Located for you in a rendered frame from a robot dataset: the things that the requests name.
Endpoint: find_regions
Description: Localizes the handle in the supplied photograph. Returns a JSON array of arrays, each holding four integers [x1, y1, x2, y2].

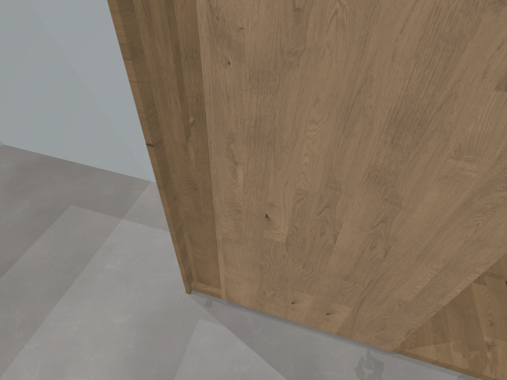
[[148, 0, 192, 143]]

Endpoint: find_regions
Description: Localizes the wardrobe door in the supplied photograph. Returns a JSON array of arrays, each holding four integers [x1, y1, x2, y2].
[[133, 0, 221, 289], [196, 0, 507, 352]]

